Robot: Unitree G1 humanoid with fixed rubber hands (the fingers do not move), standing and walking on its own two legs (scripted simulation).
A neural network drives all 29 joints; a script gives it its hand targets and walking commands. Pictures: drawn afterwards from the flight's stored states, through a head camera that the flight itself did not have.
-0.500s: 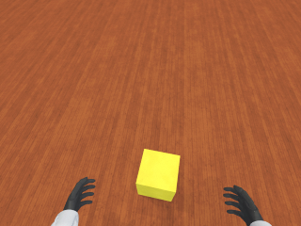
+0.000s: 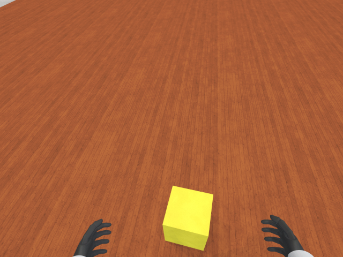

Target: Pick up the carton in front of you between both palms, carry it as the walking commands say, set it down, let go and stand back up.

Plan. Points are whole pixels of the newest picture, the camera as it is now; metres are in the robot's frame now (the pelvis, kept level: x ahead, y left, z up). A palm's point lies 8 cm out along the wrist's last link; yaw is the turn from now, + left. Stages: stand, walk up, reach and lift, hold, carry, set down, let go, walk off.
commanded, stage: let go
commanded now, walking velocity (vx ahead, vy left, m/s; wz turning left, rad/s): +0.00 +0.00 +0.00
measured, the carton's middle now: (188, 218) +0.45 -0.04 -0.65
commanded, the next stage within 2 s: stand in 0.02 s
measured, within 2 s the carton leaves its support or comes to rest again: neither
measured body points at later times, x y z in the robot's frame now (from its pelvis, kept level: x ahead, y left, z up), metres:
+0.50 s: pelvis +0.02 -0.02 +0.00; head +0.03 -0.03 +0.45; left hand +0.14 +0.28 -0.09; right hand +0.17 -0.30 -0.11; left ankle -0.03 +0.11 -0.74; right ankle +0.00 -0.12 -0.74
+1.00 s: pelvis +0.01 -0.02 +0.01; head +0.01 -0.03 +0.46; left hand +0.11 +0.29 -0.09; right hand +0.14 -0.31 -0.11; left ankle -0.03 +0.11 -0.74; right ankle +0.00 -0.12 -0.74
